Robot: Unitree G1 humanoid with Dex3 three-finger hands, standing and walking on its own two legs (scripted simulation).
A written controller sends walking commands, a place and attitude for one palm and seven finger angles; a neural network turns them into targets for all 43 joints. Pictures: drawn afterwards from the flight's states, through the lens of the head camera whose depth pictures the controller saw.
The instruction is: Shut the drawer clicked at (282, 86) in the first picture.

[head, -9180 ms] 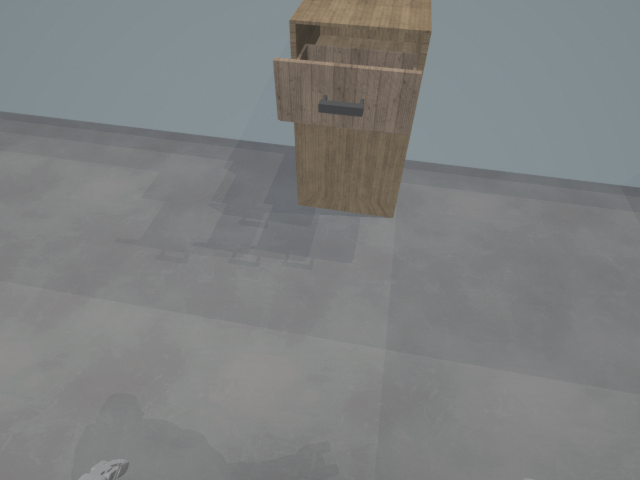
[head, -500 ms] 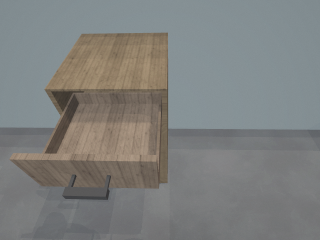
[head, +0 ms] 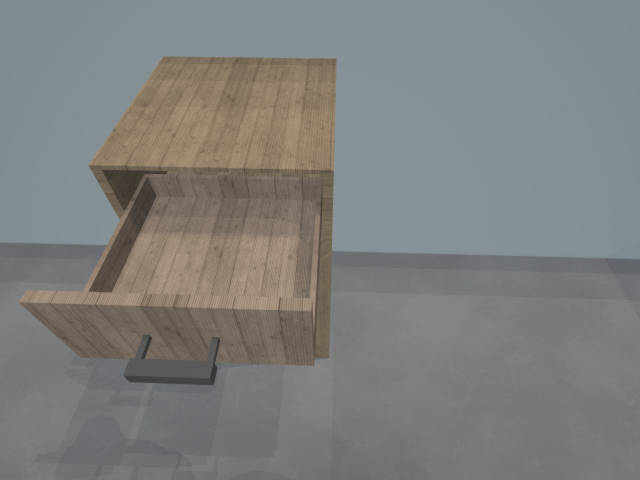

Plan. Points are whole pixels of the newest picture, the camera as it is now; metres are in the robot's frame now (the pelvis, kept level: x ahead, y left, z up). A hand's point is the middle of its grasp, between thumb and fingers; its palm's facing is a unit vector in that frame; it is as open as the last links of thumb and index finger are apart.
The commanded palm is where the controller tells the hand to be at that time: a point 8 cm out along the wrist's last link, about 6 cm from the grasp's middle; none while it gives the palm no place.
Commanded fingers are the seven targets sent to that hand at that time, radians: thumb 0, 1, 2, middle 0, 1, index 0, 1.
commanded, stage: look again from close up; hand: left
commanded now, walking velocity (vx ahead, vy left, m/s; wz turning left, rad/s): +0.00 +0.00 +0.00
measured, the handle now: (176, 357) +0.29 +0.24 -0.07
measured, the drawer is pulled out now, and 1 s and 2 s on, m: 0.29 0.28 0.28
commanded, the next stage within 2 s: raise the hand and make a fist in 0.16 s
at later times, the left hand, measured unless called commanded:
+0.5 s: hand (171, 434) +0.18 +0.19 -0.02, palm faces +0.22 -0.97 -0.07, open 6.8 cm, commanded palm +0.09 +0.22 -0.06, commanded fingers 0.00 0.90 0.90 -0.46 -0.58 -0.46 -0.58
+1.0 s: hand (204, 462) +0.15 +0.15 -0.02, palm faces -0.09 -1.00 -0.02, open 4.3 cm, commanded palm +0.10 +0.22 -0.02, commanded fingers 0.00 0.90 0.90 -0.96 -1.12 -0.96 -1.12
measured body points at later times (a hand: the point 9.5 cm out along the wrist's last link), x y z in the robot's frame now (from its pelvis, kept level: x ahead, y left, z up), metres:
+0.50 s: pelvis -0.02 +0.03 -0.02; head -0.02 +0.01 +0.43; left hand +0.16 +0.24 -0.01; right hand +0.13 -0.23 -0.12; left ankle -0.03 +0.15 -0.74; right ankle +0.03 -0.11 -0.74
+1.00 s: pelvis -0.03 +0.02 -0.09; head +0.03 +0.01 +0.35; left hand +0.15 +0.20 -0.02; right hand +0.18 -0.16 -0.17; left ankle -0.03 +0.15 -0.74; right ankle +0.03 -0.11 -0.74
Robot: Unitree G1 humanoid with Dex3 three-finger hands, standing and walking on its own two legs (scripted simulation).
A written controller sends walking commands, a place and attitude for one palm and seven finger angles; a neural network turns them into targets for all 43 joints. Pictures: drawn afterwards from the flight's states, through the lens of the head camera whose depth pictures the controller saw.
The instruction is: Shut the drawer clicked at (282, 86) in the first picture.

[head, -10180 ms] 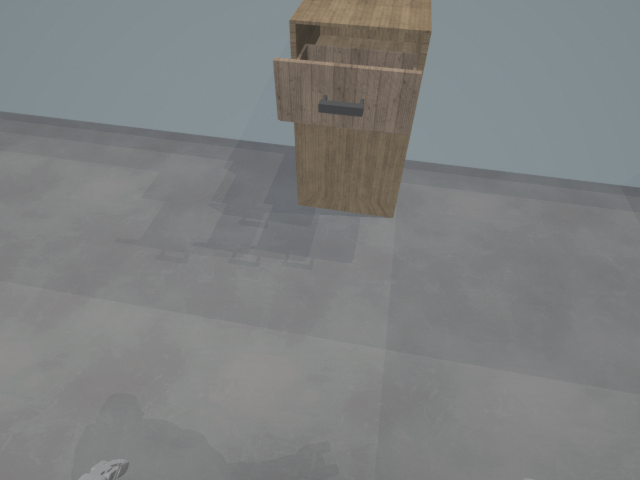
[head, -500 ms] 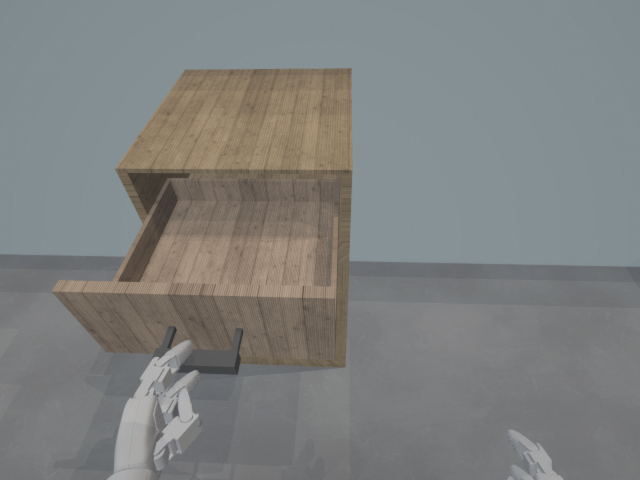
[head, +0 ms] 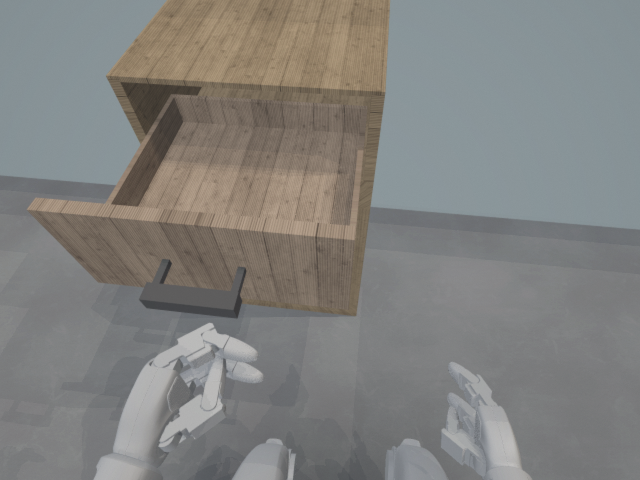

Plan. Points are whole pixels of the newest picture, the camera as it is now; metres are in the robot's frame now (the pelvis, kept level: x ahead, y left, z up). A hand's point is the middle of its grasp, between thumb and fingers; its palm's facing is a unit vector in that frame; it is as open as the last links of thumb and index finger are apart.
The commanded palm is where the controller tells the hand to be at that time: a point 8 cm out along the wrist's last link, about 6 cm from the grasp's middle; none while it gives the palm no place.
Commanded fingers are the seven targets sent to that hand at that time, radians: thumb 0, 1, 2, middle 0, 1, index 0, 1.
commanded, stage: raise the hand and make a fist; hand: left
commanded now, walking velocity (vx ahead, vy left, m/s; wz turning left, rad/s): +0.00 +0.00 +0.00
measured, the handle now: (197, 285) +0.35 +0.20 +0.02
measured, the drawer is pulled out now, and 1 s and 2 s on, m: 0.28 0.28 0.28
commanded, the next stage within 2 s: bring the fist close to the handle in 1.16 s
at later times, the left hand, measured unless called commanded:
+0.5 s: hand (168, 409) +0.18 +0.15 +0.10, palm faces -0.01 -1.00 -0.06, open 3.1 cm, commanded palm +0.13 +0.21 +0.11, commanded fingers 0.00 0.90 0.90 -1.40 -1.60 -1.40 -1.60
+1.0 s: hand (164, 413) +0.17 +0.15 +0.12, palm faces -0.05 -1.00 -0.05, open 3.3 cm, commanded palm +0.13 +0.21 +0.13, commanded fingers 0.00 0.90 0.90 -1.40 -1.60 -1.40 -1.60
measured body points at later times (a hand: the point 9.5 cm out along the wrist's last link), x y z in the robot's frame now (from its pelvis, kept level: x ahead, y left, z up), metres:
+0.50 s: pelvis +0.02 +0.00 +0.02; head +0.05 +0.00 +0.47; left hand +0.17 +0.21 +0.11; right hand +0.23 -0.22 -0.03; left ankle +0.01 +0.13 -0.65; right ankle +0.05 -0.13 -0.65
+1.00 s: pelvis +0.03 +0.01 +0.03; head +0.05 +0.01 +0.48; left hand +0.17 +0.21 +0.12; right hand +0.23 -0.21 -0.02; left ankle +0.01 +0.13 -0.65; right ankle +0.05 -0.13 -0.65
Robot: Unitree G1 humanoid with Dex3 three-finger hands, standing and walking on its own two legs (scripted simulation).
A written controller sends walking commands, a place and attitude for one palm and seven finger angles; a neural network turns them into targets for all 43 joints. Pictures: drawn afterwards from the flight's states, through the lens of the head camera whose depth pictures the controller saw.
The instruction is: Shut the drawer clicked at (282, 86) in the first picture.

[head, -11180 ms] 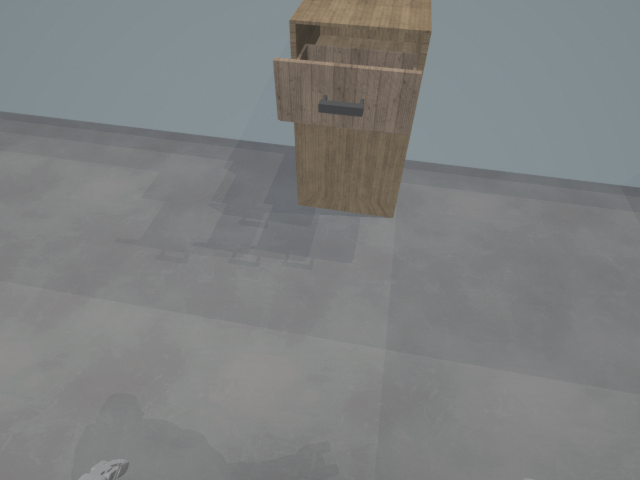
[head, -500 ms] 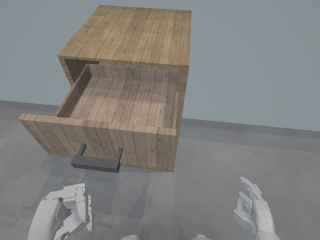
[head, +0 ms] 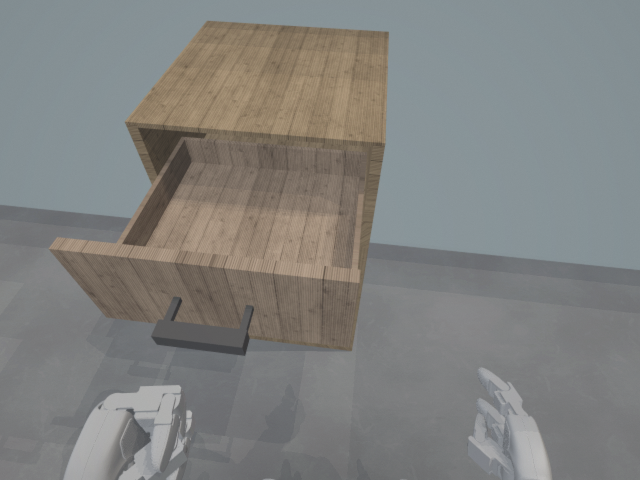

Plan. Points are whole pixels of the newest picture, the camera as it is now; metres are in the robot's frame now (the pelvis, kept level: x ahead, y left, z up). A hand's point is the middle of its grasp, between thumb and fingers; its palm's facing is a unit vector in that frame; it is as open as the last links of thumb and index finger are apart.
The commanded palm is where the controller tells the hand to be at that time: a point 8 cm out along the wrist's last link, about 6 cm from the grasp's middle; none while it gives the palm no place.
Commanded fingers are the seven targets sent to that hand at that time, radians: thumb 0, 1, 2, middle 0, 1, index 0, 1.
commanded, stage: raise the hand and make a fist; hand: left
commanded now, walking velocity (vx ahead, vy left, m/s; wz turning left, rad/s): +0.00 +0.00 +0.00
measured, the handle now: (206, 322) +0.32 +0.19 -0.01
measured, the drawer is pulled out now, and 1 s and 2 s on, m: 0.28 0.28 0.28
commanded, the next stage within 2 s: bring the fist close to the handle in 0.16 s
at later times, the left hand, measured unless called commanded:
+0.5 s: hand (181, 450) +0.15 +0.15 +0.07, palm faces -0.03 -1.00 -0.05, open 3.3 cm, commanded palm +0.12 +0.21 +0.07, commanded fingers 0.00 0.90 0.90 -1.40 -1.60 -1.40 -1.60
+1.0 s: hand (209, 420) +0.19 +0.14 +0.02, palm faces -0.06 -1.00 -0.05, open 3.3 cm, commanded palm +0.17 +0.20 +0.02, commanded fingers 0.00 0.90 0.90 -1.40 -1.60 -1.40 -1.60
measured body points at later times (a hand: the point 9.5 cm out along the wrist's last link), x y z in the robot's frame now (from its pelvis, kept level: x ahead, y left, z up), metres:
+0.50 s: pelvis -0.01 +0.00 -0.01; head +0.03 +0.00 +0.44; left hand +0.14 +0.20 +0.07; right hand +0.19 -0.22 -0.06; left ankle -0.02 +0.12 -0.68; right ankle +0.02 -0.14 -0.68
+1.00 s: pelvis -0.02 +0.00 -0.04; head +0.05 +0.01 +0.41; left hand +0.18 +0.20 +0.03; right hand +0.17 -0.23 -0.10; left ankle -0.02 +0.12 -0.68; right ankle +0.02 -0.14 -0.68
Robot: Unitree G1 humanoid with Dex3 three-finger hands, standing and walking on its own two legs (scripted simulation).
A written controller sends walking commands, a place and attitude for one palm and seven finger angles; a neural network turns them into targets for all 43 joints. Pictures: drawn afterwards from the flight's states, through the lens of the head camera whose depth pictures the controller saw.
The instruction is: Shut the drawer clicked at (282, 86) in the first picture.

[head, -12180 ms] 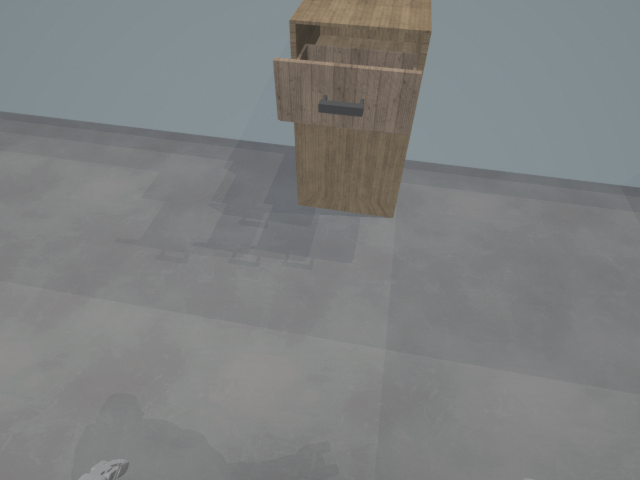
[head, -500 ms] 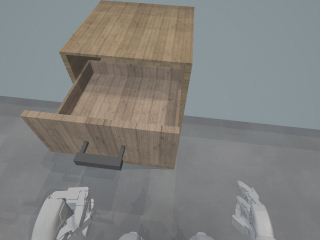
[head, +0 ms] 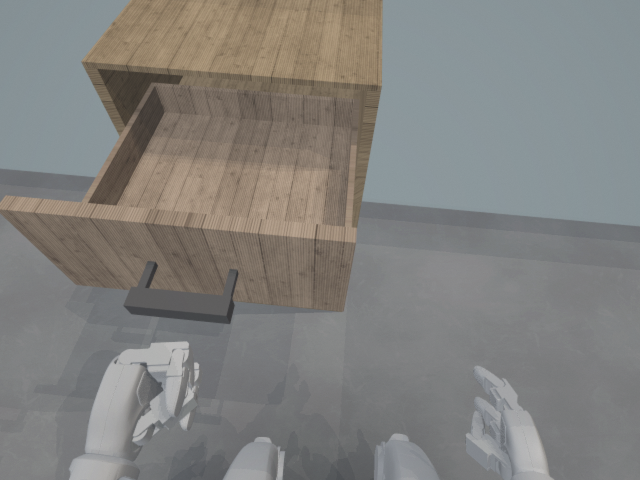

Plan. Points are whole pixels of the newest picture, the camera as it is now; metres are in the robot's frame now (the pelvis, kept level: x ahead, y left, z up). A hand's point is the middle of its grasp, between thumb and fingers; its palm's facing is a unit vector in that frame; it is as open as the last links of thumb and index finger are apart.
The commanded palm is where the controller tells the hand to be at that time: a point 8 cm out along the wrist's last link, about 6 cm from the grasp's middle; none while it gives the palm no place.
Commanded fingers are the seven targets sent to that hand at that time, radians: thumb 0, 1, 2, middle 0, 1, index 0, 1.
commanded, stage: bring the fist close to the handle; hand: left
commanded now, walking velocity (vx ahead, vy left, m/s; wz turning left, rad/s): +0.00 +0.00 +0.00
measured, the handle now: (186, 289) +0.33 +0.19 +0.03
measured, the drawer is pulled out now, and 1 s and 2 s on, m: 0.28 0.28 0.16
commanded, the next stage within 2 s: push the drawer shut in 0.66 s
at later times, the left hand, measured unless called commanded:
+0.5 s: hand (198, 375) +0.23 +0.15 +0.03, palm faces -0.07 -1.00 -0.05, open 3.3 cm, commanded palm +0.21 +0.20 +0.03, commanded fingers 0.00 0.90 0.90 -1.40 -1.60 -1.40 -1.60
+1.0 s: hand (216, 361) +0.25 +0.13 +0.02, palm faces -0.11 -0.99 -0.05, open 3.3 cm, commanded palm +0.24 +0.20 +0.03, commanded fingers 0.00 0.90 0.90 -1.40 -1.60 -1.40 -1.60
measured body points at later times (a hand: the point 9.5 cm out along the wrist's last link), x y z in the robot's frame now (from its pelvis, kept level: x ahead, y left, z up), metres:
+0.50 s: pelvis +0.00 +0.00 -0.01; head +0.10 +0.00 +0.43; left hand +0.23 +0.20 +0.04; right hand +0.19 -0.24 -0.09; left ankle +0.00 +0.12 -0.64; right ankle +0.04 -0.14 -0.64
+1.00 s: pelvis +0.00 +0.00 -0.02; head +0.09 +0.00 +0.42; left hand +0.25 +0.19 +0.03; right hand +0.18 -0.23 -0.10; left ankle +0.00 +0.12 -0.64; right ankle +0.04 -0.14 -0.64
